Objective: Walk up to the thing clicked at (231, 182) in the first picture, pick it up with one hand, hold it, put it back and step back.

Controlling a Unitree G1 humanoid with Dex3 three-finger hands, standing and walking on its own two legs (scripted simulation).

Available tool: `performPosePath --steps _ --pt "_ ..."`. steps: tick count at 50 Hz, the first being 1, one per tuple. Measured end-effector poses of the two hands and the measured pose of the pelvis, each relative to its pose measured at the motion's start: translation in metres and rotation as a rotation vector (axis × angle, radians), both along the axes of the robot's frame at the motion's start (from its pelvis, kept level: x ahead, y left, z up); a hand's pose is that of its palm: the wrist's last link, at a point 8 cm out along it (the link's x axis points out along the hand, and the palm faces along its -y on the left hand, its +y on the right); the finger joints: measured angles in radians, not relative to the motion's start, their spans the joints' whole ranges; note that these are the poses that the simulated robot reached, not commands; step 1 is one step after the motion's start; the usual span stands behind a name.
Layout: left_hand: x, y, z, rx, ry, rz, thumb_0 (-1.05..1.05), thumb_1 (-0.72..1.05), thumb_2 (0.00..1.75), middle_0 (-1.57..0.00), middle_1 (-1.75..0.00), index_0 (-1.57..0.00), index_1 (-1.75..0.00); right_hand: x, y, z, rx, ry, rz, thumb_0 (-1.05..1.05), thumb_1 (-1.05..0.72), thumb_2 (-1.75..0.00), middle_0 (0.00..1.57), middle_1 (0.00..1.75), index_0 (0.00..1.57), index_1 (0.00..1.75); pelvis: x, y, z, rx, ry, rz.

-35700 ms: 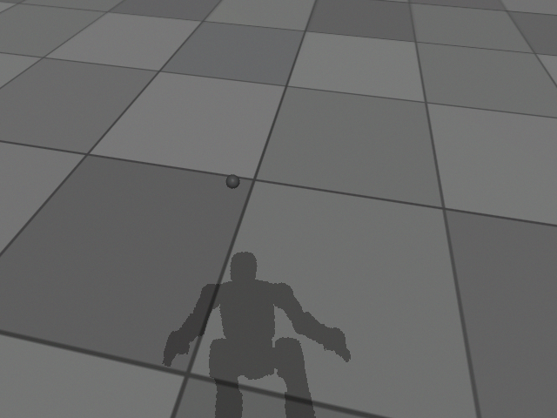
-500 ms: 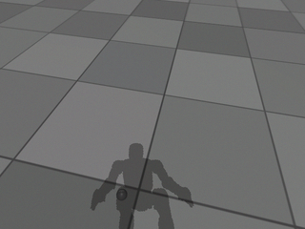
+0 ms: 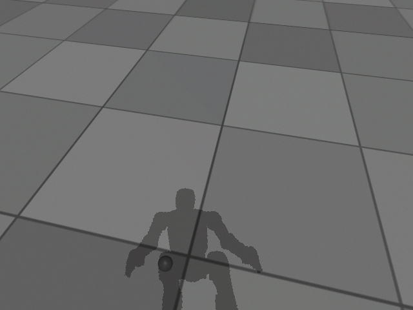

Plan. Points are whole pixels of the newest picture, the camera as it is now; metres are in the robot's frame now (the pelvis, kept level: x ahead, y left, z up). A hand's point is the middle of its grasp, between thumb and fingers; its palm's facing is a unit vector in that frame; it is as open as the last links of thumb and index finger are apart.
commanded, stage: stand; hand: left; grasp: from above
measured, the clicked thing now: (165, 263) +0.43 +0.19 -0.75
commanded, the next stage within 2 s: step back in 0.94 s
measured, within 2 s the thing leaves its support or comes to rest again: neither
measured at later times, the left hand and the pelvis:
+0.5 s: hand out of the picture +0.07 +0.25 -0.16, palm faces +0.01 -0.94 -0.33, open 7.4 cm; pelvis +0.00 +0.00 +0.00, yaw +0 degrees
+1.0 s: hand out of the picture +0.07 +0.25 -0.16, palm faces +0.02 -0.94 -0.34, open 7.4 cm; pelvis -0.01 +0.00 +0.00, yaw +0 degrees
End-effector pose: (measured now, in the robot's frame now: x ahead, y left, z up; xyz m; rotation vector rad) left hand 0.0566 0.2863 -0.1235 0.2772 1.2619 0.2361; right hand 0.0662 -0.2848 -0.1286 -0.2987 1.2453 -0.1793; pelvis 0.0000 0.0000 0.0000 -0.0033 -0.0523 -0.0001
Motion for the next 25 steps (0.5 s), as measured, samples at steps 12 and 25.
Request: performPosePath --steps 12,25 --pt "0.012 0.001 0.002 0.002 -0.017 -0.011 0.01 0.90 0.90 -0.20 -0.30 -0.20 -0.30 0.009 -0.005 0.004 -0.011 -0.015 0.001 0.01 -0.90 -0.90 0.21 0.30 0.20 0.29 0.004 -0.001 0.000 0.000 0.004 -0.001" --pt "0.011 0.003 0.002 0.002 -0.014 -0.017 0.01 0.90 0.90 -0.20 -0.30 -0.20 -0.30 0.005 -0.007 0.005 -0.012 -0.004 -0.003 0.01 -0.90 -0.90 0.21 0.30 0.20 0.29 0.003 -0.001 0.001 0.000 0.004 -0.001"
